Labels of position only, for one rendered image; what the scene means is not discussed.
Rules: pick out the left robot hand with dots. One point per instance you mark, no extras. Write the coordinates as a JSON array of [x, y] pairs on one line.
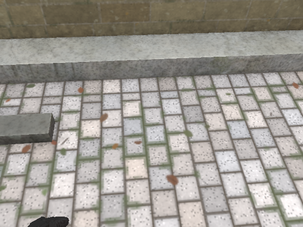
[[49, 222]]

